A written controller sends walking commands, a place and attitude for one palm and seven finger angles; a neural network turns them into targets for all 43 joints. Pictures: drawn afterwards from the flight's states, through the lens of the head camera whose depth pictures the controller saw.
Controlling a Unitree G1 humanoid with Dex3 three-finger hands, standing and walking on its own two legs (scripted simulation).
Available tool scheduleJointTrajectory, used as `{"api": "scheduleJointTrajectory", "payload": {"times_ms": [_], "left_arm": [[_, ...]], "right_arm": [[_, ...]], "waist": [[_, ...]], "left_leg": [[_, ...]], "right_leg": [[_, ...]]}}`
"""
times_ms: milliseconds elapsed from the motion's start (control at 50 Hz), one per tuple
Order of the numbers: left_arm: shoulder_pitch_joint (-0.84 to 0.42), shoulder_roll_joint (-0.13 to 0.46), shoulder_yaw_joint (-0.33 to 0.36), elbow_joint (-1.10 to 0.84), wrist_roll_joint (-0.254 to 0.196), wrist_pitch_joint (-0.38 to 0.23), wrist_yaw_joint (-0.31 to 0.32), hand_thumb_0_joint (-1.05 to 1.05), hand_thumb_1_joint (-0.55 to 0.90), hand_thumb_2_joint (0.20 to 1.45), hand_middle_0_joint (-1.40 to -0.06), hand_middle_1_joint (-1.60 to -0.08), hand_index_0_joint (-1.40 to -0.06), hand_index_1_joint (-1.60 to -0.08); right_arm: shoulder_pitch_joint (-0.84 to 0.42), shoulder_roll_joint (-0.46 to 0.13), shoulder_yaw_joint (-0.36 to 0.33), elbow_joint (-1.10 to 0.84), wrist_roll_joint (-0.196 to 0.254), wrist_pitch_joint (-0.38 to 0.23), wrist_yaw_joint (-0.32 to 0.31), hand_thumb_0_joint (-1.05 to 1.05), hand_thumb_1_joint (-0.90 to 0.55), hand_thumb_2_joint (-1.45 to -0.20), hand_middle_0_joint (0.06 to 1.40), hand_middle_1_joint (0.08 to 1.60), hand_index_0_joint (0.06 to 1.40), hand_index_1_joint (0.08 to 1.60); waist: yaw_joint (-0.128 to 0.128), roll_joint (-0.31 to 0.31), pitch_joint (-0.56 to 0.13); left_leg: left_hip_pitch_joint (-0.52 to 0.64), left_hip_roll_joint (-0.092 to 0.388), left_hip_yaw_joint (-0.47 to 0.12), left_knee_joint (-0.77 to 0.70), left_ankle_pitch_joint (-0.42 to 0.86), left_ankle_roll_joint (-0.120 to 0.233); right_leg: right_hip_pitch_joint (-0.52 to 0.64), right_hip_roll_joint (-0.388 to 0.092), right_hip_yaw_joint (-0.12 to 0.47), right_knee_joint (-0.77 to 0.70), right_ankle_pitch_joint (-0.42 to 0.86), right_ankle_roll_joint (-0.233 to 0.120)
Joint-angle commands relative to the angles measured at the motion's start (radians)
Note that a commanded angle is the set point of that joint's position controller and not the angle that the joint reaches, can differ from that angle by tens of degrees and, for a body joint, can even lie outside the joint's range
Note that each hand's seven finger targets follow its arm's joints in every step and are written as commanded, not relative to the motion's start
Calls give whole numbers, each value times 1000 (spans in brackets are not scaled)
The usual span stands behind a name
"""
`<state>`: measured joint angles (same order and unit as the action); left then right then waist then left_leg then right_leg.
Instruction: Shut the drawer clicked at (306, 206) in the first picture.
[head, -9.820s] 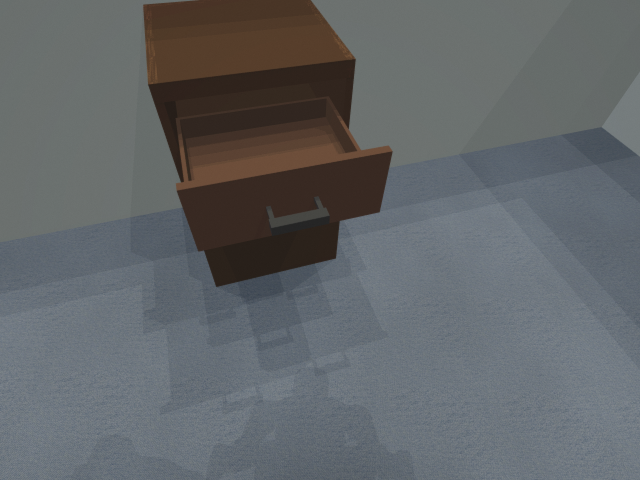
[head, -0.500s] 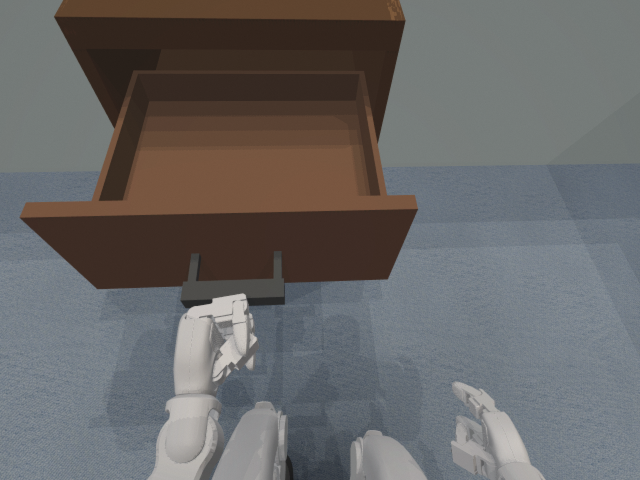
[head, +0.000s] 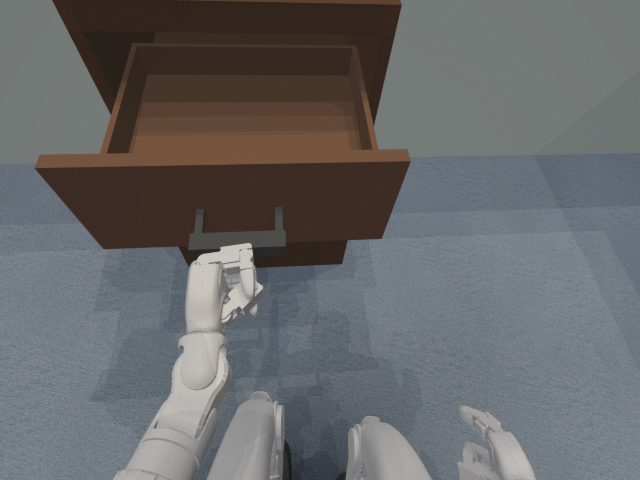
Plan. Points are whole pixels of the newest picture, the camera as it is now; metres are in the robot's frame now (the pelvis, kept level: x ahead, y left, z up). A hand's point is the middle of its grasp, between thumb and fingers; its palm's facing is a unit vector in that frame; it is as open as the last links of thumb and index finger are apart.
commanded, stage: push the drawer shut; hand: left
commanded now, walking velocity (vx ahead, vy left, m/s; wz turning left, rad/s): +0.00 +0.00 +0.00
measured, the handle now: (239, 230) +0.42 +0.12 +0.03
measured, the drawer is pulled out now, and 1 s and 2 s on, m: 0.25 0.11 0.00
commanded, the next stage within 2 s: none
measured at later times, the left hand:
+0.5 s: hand (260, 232) +0.42 +0.09 +0.02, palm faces +0.09 -1.00 -0.03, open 2.9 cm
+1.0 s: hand (261, 197) +0.48 +0.10 +0.02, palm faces +0.13 -0.99 -0.03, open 2.9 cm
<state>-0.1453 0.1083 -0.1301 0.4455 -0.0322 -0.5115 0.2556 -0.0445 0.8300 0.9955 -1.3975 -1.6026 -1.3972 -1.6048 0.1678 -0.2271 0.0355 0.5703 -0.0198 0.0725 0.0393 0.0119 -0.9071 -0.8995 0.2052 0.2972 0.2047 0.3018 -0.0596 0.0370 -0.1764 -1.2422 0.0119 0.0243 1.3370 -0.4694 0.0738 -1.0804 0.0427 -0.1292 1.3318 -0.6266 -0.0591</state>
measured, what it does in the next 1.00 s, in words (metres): stands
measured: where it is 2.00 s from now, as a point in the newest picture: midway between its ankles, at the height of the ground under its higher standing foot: outside the picture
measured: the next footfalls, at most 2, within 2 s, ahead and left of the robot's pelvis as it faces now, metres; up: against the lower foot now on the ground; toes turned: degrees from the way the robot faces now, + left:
none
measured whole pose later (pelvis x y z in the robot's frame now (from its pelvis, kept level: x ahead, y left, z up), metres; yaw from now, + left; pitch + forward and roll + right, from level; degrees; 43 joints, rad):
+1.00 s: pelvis +0.00 +0.00 -0.01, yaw -2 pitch +26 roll -4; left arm -0.75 0.20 0.17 1.09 0.02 -0.62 0.26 -0.04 0.84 0.98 -1.40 -1.60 -1.40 -1.60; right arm 0.28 -0.24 0.02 0.65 -0.05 0.12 0.06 0.01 -0.91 -0.90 0.21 0.30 0.21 0.30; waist -0.16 0.04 -0.17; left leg -1.34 0.03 0.04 1.35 -0.46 0.08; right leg -1.19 0.05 -0.11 1.35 -0.61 -0.05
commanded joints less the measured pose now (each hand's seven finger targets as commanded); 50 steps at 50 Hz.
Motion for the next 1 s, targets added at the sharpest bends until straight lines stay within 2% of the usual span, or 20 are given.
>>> {"api": "scheduleJointTrajectory", "payload": {"times_ms": [0,80,120,160,200,240,260,320,400,460,520,560,620,640,680,740,780,880,960,980], "left_arm": [[-445,30,60,-177,4,-58,15,0,900,900,-1400,-1600,-1400,-1600],[-505,40,89,-81,6,-60,21,0,900,900,-1400,-1600,-1400,-1600],[-551,41,94,-65,8,-70,22,0,900,900,-1400,-1600,-1400,-1600],[-579,64,125,-19,11,-74,26,0,900,900,-1400,-1600,-1400,-1600],[-641,33,97,7,19,-82,27,0,900,900,-1400,-1600,-1400,-1600],[-683,37,112,57,22,-83,35,0,900,900,-1400,-1600,-1400,-1600],[-702,62,132,73,30,-86,40,0,900,900,-1400,-1600,-1400,-1600],[-750,60,141,83,36,-101,47,0,900,900,-1400,-1600,-1400,-1600],[-798,54,147,147,40,-100,47,0,900,900,-1400,-1600,-1400,-1600],[-832,106,198,174,45,-109,50,0,900,900,-1400,-1600,-1400,-1600],[-862,76,182,185,48,-122,47,0,900,900,-1400,-1600,-1400,-1600],[-870,98,206,223,46,-120,45,0,900,900,-1400,-1600,-1400,-1600],[-922,129,240,250,47,-133,43,0,900,900,-1400,-1600,-1400,-1600],[-920,136,248,263,49,-138,42,0,900,900,-1400,-1600,-1400,-1600],[-951,142,254,276,52,-148,38,0,900,900,-1400,-1600,-1400,-1600],[-1014,154,263,324,55,-157,33,0,900,900,-1400,-1600,-1400,-1600],[-1044,197,301,349,56,-165,31,0,900,900,-1400,-1600,-1400,-1600],[-1098,212,314,399,60,-173,17,0,900,900,-1400,-1600,-1400,-1600],[-1174,228,319,439,61,-167,12,0,900,900,-1400,-1600,-1400,-1600],[-1182,261,342,445,66,-167,13,0,900,900,-1400,-1600,-1400,-1600]], "right_arm": [[16,-149,-58,-114,-1,-30,-14,0,-900,-900,200,300,200,300],[28,-159,-59,-102,-5,-23,-13,0,-900,-900,200,300,200,300],[39,-160,-62,-94,-6,-23,-11,0,-900,-900,200,300,200,300],[53,-168,-65,-87,-9,-19,-12,0,-900,-900,200,300,200,300],[60,-166,-66,-78,-11,-17,-8,0,-900,-900,200,300,200,300],[74,-171,-70,-67,-13,-13,-7,0,-900,-900,200,300,200,300],[82,-175,-71,-63,-15,-11,-7,0,-900,-900,200,300,200,300],[99,-174,-78,-53,-18,-8,-1,0,-900,-900,200,300,200,300],[120,-176,-80,-44,-21,3,3,0,-900,-900,200,300,200,300],[139,-179,-81,-37,-23,6,4,0,-900,-900,200,300,200,300],[152,-176,-84,-30,-26,12,11,0,-900,-900,200,300,200,300],[165,-181,-85,-27,-28,17,12,0,-900,-900,200,300,200,300],[174,-176,-83,-18,-30,21,12,0,-900,-900,200,300,200,300],[180,-176,-83,-18,-30,21,11,0,-900,-900,200,300,200,300],[186,-176,-83,-14,-32,23,11,0,-900,-900,200,300,200,300],[196,-174,-82,-1,-33,25,10,0,-900,-900,200,300,200,300],[208,-181,-81,5,-36,25,7,0,-900,-900,200,300,200,300],[228,-181,-81,14,-38,28,8,0,-900,-900,200,300,200,300],[244,-184,-79,21,-40,28,10,0,-900,-900,200,300,200,300],[248,-188,-79,24,-40,29,10,0,-900,-900,200,300,200,300]], "waist": [[-58,0,-347],[-64,9,-326],[-65,34,-347],[-71,5,-350],[-81,40,-355],[-92,10,-357],[-92,19,-361],[-87,56,-416],[-101,28,-412],[-96,39,-436],[-101,63,-439],[-109,29,-432],[-111,43,-429],[-111,23,-438],[-114,47,-449],[-134,36,-417],[-133,42,-437],[-143,65,-460],[-168,68,-460],[-163,79,-470]], "left_leg": [[424,12,-131,-200,-30,-40],[429,14,-146,-216,-57,-44],[448,15,-146,-213,-46,-47],[452,21,-159,-219,-42,-47],[477,22,-169,-220,-43,-50],[473,24,-178,-221,-56,-49],[468,25,-176,-220,-53,-49],[516,28,-182,-215,-8,-54],[503,28,-183,-212,4,-51],[504,28,-179,-207,32,-53],[539,35,-190,-211,51,-58],[522,34,-185,-204,69,-55],[487,25,-158,-189,61,-50],[479,25,-156,-184,72,-48],[494,25,-155,-181,82,-50],[456,21,-142,-170,58,-44],[454,20,-143,-163,67,-43],[461,21,-142,-152,89,-42],[433,18,-137,-137,79,-35],[429,18,-131,-131,75,-36]], "right_leg": [[-9,-12,109,-258,85,33],[-43,-10,99,-251,77,31],[-55,-11,96,-244,86,30],[-63,-9,91,-237,94,32],[-92,-12,87,-227,101,31],[-100,-12,86,-227,99,34],[-105,-10,87,-221,101,34],[-112,-11,85,-211,128,32],[-110,-7,84,-212,134,36],[-103,-3,85,-204,147,32],[-125,-3,82,-201,163,32],[-116,1,81,-202,171,32],[-100,3,91,-212,161,36],[-87,4,93,-212,167,36],[-102,6,92,-207,171,37],[-101,5,101,-219,158,41],[-103,7,102,-211,163,41],[-112,10,104,-208,177,41],[-117,12,111,-211,171,43],[-119,13,114,-212,165,43]]}}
